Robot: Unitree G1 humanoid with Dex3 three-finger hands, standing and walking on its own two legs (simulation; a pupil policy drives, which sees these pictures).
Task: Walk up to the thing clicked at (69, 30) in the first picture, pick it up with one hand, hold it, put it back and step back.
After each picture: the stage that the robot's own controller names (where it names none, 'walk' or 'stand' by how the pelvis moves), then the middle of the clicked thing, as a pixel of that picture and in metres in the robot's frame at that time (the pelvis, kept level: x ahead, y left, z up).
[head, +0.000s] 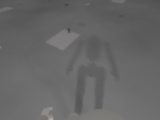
stand; (68, 30) +2.14 +0.66 -0.72
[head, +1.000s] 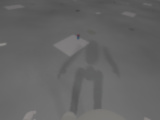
walk; (78, 36) +2.04 +0.29 -0.69
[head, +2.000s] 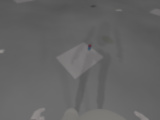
walk; (89, 47) +1.38 -0.01 -0.71
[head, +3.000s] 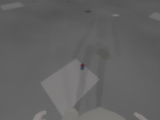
walk; (82, 66) +0.88 +0.09 -0.71
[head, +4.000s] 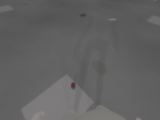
walk; (73, 86) +0.52 +0.18 -0.71
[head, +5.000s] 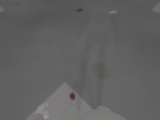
stand; (72, 96) +0.31 +0.20 -0.70
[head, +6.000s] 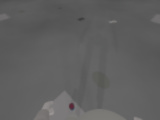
stand; (71, 106) +0.25 +0.20 -0.72
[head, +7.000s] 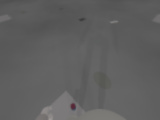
stand; (73, 107) +0.26 +0.19 -0.73
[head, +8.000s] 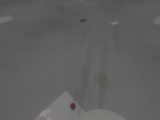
stand; (73, 106) +0.27 +0.19 -0.73
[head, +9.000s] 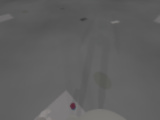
stand; (73, 106) +0.26 +0.19 -0.73
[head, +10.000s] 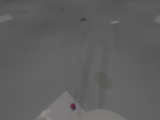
go down; (73, 107) +0.26 +0.19 -0.73
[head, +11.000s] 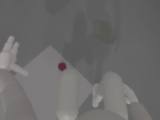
go down; (62, 67) +0.35 +0.20 -0.33
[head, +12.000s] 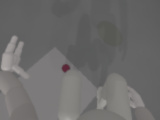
approach; (66, 69) +0.35 +0.20 -0.31
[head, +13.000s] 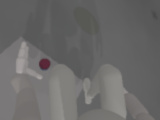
close in; (44, 65) +0.35 +0.23 -0.23
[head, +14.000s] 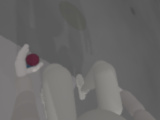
close; (32, 63) +0.36 +0.24 -0.22
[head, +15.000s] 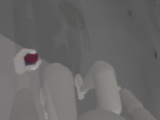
lift; (31, 61) +0.36 +0.24 -0.22
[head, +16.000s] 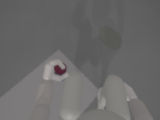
lift; (60, 72) +0.29 +0.22 -0.06
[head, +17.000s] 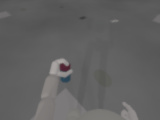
lift; (65, 72) +0.32 +0.18 +0.05
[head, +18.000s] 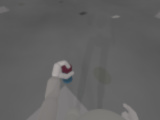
hold; (67, 73) +0.32 +0.17 +0.01
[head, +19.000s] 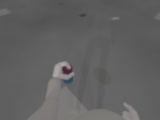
hold; (67, 74) +0.32 +0.17 +0.01
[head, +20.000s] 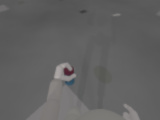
crouch; (69, 75) +0.32 +0.16 -0.01
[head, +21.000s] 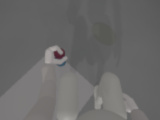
lower; (60, 57) +0.41 +0.19 -0.10
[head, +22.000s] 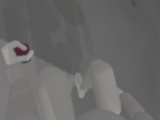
lower; (23, 53) +0.42 +0.26 -0.22
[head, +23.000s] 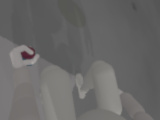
lower; (28, 57) +0.39 +0.26 -0.22
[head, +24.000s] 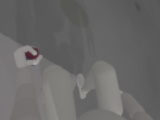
lower; (32, 57) +0.39 +0.25 -0.22
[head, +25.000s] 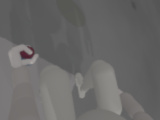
lower; (27, 56) +0.40 +0.26 -0.22
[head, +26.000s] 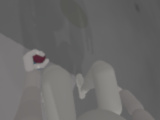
loosen; (39, 61) +0.37 +0.21 -0.23
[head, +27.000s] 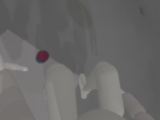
rise; (42, 57) +0.38 +0.21 -0.23
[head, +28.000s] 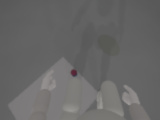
walk; (74, 73) +0.37 +0.16 -0.46
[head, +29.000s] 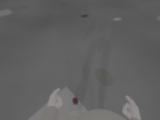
stand; (75, 101) +0.31 +0.15 -0.66
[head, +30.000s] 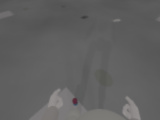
stand; (75, 101) +0.32 +0.15 -0.67
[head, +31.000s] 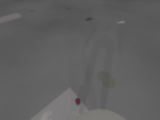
stand; (77, 101) +0.33 +0.15 -0.71
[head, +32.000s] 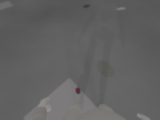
walk; (78, 90) +0.37 +0.15 -0.70
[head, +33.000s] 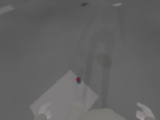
walk; (78, 80) +0.51 +0.20 -0.69
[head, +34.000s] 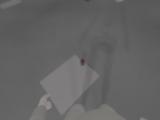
walk; (82, 62) +0.82 +0.17 -0.70
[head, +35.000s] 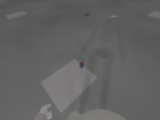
stand; (81, 65) +0.96 +0.17 -0.71
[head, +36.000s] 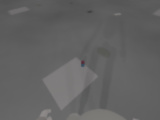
stand; (82, 63) +0.96 +0.15 -0.72
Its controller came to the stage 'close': yes
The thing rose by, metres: 0.72
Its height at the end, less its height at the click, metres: +0.00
